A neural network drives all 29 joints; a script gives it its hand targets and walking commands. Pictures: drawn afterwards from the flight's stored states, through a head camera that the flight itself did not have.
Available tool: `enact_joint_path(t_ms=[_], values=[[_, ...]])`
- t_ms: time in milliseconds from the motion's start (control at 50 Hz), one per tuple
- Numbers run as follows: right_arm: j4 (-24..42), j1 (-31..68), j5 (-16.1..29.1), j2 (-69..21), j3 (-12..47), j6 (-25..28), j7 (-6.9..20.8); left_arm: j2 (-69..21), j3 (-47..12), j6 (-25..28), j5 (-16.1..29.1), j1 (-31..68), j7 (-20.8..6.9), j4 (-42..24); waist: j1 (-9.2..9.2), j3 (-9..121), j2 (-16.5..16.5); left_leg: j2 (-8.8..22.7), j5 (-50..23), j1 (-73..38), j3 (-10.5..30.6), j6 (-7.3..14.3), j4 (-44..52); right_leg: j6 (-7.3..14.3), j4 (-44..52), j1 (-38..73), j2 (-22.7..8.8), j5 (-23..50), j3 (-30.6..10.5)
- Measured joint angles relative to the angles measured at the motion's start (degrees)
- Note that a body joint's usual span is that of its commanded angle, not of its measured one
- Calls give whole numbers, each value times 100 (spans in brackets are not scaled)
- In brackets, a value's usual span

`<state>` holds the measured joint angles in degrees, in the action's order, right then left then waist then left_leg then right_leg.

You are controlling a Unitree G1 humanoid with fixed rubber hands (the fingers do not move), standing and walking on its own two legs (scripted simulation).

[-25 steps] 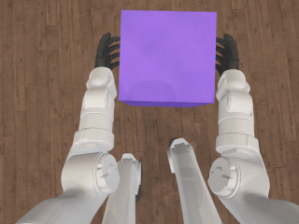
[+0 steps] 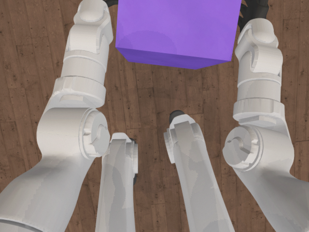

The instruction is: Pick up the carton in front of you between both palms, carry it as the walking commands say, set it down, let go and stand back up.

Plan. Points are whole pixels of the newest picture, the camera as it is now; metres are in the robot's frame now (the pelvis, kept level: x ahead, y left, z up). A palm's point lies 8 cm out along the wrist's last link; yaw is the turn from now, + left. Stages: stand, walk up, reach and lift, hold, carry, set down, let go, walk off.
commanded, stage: set down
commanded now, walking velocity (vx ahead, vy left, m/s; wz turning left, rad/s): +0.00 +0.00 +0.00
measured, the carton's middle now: (171, 17) +0.53 -0.15 -0.21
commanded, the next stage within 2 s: none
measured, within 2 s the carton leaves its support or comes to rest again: rests again in 1.50 s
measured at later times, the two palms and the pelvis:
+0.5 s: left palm (112, 8) +0.60 -0.02 -0.24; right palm (232, 27) +0.48 -0.29 -0.24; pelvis +0.01 +0.00 -0.06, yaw +0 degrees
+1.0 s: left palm (112, 18) +0.59 -0.01 -0.27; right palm (228, 34) +0.47 -0.29 -0.26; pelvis -0.01 +0.01 -0.08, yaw +0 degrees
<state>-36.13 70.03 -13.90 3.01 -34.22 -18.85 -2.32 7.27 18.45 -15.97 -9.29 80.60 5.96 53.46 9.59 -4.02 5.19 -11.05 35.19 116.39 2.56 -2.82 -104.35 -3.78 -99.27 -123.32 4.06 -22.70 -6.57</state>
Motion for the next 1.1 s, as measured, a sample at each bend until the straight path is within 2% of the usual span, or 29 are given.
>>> enact_joint_path(t_ms=[240, 320, 480, 760, 980, 1100], values=[[-231, 755, 336, 380, -61, 40, -17, 466, -809, -25, 451, 1044, 207, 445, 181, -1001, -47, -117, 219, 581, -3, -23, -931, -71, -837, -548, -16, -171, 77], [-363, 830, 458, 482, -95, 69, 28, 554, -1095, -44, 592, 1299, 273, 674, 279, -1366, -102, -223, 330, 540, 43, -45, -1191, -24, -1124, -485, -166, -347, 171], [-541, 919, 518, 506, -190, 199, 117, 768, -1680, 43, 930, 1522, 304, 954, 328, -1567, -112, -239, 466, 649, 105, -17, -1520, 27, -1401, -518, -332, -540, 347], [-888, 948, 417, 632, -321, 307, 377, 785, -1888, 115, 1055, 1718, 303, 1329, 358, -1768, -32, -231, 317, 884, 49, 112, -1789, -2, -1589, -574, -541, -511, 451], [-1315, 1204, 504, 854, -204, 435, 491, 934, -2016, 251, 1144, 1870, 138, 1553, 401, -2125, -25, -156, 314, 828, 8, 171, -1978, 28, -1749, -472, -633, -527, 514], [-1426, 1265, 502, 898, -262, 488, 592, 986, -1927, 312, 1058, 1927, -46, 1622, 407, -2168, -53, -99, 346, 847, 3, 194, -2083, 49, -1833, -481, -656, -548, 559]])
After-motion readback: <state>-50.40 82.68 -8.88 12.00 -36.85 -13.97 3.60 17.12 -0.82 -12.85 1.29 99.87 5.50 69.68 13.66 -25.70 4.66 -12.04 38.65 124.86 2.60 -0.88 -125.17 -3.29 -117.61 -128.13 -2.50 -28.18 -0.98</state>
